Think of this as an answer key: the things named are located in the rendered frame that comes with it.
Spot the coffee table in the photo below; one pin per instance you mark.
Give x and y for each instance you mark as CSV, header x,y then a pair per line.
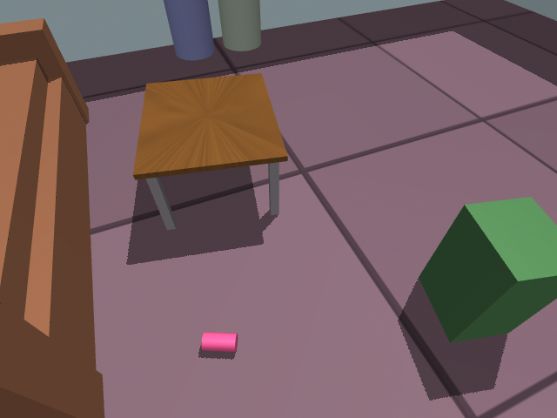
x,y
207,124

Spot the sofa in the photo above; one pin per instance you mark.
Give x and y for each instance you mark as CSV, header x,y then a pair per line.
x,y
47,336

